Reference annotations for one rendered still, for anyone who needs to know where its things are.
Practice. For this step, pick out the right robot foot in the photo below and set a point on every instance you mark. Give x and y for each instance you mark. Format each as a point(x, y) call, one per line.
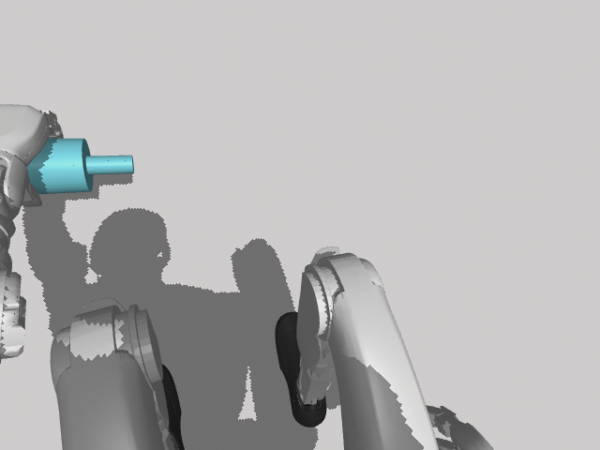
point(289, 360)

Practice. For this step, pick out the right robot hand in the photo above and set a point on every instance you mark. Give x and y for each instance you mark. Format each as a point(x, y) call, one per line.
point(463, 436)

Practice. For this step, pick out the bottle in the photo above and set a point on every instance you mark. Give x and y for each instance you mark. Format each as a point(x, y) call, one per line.
point(66, 166)

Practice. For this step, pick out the left robot foot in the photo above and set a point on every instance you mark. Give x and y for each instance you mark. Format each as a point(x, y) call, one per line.
point(174, 410)

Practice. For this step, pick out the left robot arm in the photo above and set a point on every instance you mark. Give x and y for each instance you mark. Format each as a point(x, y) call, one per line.
point(13, 180)

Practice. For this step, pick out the left robot hand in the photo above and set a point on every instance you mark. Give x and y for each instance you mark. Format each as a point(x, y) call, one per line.
point(23, 133)

